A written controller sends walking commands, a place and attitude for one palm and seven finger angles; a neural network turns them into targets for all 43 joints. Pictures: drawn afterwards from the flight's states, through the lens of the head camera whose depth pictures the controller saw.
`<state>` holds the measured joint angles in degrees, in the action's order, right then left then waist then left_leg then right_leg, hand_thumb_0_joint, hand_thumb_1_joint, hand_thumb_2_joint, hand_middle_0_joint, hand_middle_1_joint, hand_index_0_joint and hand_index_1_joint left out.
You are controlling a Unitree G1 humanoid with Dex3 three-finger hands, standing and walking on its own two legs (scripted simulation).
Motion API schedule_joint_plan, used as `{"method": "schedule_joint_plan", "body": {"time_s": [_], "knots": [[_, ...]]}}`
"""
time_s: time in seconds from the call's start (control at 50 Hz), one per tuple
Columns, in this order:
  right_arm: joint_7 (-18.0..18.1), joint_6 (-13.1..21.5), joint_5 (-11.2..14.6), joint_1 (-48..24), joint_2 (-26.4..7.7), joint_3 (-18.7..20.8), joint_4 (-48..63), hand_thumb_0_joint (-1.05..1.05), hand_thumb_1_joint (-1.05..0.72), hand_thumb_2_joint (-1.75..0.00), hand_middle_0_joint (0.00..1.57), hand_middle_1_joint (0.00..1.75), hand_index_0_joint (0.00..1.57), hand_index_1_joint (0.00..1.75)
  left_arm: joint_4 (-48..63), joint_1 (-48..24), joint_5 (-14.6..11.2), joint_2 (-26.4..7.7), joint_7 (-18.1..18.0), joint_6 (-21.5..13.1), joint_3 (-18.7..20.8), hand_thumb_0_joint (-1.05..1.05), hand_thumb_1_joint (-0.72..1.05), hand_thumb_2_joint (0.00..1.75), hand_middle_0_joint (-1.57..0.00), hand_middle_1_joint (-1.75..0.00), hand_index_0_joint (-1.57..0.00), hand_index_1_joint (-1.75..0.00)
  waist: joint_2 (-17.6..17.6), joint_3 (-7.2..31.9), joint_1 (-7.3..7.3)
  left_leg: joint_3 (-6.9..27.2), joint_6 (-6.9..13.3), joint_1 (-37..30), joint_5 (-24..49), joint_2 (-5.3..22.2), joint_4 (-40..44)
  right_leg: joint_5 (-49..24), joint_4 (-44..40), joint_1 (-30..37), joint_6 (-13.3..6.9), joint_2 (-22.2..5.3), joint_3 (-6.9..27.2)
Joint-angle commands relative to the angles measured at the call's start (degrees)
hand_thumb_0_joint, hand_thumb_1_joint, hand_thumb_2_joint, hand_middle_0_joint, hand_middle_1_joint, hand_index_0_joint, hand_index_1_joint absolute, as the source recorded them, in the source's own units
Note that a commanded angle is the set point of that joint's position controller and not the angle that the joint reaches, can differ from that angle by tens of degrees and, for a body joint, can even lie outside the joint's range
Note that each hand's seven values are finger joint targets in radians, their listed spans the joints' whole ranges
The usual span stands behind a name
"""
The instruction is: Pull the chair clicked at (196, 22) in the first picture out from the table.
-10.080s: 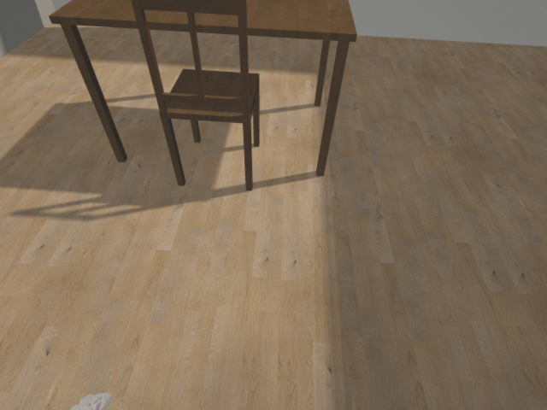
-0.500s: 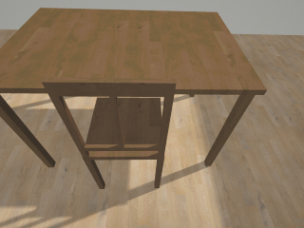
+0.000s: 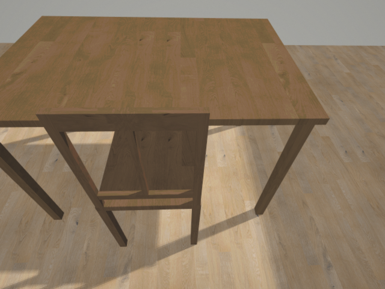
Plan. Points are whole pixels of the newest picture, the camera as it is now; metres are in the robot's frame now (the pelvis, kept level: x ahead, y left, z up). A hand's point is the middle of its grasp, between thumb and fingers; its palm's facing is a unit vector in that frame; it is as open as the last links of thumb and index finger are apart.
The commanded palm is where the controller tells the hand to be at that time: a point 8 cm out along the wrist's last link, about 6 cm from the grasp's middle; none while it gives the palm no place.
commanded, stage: look again from close up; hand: left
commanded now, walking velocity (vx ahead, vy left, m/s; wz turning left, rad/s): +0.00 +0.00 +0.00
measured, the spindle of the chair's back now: (139, 165) +0.46 +0.18 -0.09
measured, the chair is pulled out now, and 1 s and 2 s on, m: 0.00 0.00 0.00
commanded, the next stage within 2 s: raise the hand toward the chair's back in 0.80 s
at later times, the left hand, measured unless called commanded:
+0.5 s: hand out of the picture +0.00 +0.15 -0.18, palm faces +0.03 -0.99 -0.16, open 7.4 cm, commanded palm none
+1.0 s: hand out of the picture +0.07 +0.20 -0.14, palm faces +0.17 -0.95 -0.26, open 7.3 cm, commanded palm +0.12 +0.21 -0.07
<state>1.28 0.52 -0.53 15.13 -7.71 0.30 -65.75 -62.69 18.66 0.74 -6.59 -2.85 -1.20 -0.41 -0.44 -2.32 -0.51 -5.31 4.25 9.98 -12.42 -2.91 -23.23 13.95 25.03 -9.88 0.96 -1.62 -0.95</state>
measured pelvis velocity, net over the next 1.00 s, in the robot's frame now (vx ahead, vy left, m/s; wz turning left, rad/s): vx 0.01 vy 0.00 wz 0.01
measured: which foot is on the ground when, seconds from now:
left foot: down 0.00-1.00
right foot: down 0.00-1.00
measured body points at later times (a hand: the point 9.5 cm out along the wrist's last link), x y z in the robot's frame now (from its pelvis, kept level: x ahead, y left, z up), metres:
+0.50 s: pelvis +0.02 +0.00 +0.00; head +0.02 +0.00 +0.45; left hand +0.00 +0.20 -0.16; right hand +0.00 -0.21 -0.16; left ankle +0.01 +0.07 -0.74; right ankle -0.01 -0.13 -0.74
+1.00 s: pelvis +0.01 +0.00 +0.00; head +0.03 +0.01 +0.45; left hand +0.06 +0.25 -0.12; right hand +0.02 -0.22 -0.15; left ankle +0.01 +0.07 -0.74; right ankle +0.00 -0.13 -0.74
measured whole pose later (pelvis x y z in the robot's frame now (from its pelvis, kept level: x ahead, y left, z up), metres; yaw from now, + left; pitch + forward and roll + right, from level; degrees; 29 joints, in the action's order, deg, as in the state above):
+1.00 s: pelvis +0.01 +0.00 +0.00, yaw +0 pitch -1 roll +1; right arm 3.3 9.2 0.2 21.4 -8.4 -0.8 -57.7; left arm -31.0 27.3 -3.3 -10.8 -6.8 2.4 1.1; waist -1.7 -2.2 0.2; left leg -5.5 4.2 10.6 -13.9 -3.8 -24.6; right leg 17.1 29.3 -11.8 -0.5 -2.4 -1.0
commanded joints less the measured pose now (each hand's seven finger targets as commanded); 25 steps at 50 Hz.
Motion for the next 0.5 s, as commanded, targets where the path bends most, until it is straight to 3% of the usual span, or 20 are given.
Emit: {"method": "schedule_joint_plan", "body": {"time_s": [0.0,0.28,0.48], "knots": [[0.19,0.59,0.24,3.70,-4.91,0.44,0.88,0.00,-0.90,-0.90,0.20,0.30,0.20,0.30,0.87,5.28,-0.12,-5.37,-0.29,-0.41,0.60,0.00,0.90,0.90,-0.20,-0.30,-0.20,-0.30,-0.09,-2.42,0.13,8.63,-1.73,-0.23,2.74,8.25,5.81,-6.68,-4.24,-3.19,-2.16,-4.87,5.07],[0.47,1.01,0.26,4.54,-4.16,0.16,-0.55,0.00,-0.90,-0.90,0.20,0.30,0.20,0.30,0.35,5.55,-0.28,-4.92,-0.40,-0.60,0.63,0.00,0.90,0.90,-0.20,-0.30,-0.20,-0.30,0.07,-1.16,0.17,8.11,-1.66,-2.36,8.75,8.58,5.02,-10.07,-4.19,-1.54,-2.13,-4.98,5.32],[0.58,1.06,0.26,4.96,-4.07,0.08,-0.84,0.00,-0.90,-0.90,0.20,0.30,0.20,0.30,0.06,6.27,-0.27,-4.74,-0.38,-0.55,0.57,0.00,0.90,0.90,-0.20,-0.30,-0.20,-0.30,0.21,-2.19,0.19,8.13,-1.65,-2.72,8.22,8.58,5.53,-8.99,-4.84,-1.85,-1.99,-4.83,5.30]]}}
